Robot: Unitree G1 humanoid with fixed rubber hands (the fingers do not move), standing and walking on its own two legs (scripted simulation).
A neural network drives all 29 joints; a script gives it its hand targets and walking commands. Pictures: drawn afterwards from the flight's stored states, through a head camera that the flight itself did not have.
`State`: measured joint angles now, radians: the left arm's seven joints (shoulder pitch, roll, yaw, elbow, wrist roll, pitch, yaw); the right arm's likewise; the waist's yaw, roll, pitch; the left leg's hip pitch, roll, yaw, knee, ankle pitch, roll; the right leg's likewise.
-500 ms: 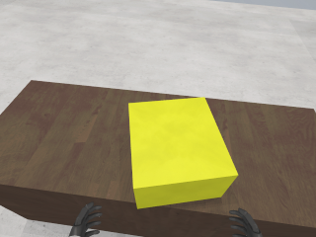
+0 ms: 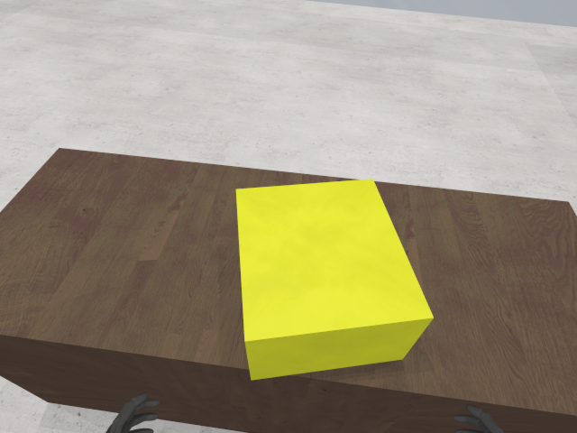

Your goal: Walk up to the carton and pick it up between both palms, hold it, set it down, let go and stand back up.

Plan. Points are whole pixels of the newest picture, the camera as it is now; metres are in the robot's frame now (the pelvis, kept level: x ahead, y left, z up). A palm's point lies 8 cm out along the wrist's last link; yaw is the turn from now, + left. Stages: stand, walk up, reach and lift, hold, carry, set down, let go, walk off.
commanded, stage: stand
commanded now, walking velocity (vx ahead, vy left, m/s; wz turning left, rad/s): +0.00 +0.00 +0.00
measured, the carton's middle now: (316, 271) +0.43 -0.01 -0.10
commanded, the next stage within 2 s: none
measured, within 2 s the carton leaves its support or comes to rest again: neither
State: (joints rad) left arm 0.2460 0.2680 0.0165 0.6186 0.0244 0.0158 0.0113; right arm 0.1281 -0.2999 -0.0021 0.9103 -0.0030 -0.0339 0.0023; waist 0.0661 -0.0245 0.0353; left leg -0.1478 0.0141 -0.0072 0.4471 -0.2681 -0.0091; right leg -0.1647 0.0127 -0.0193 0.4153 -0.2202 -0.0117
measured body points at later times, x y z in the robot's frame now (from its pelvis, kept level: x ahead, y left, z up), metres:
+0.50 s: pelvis +0.00 +0.00 +0.00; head +0.00 +0.01 +0.45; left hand +0.08 +0.27 -0.13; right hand +0.14 -0.28 -0.10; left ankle -0.02 +0.12 -0.74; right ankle +0.00 -0.11 -0.74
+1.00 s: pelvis -0.02 +0.00 +0.00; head -0.02 +0.01 +0.45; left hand +0.05 +0.27 -0.13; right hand +0.13 -0.29 -0.10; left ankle -0.02 +0.12 -0.74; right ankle +0.00 -0.11 -0.74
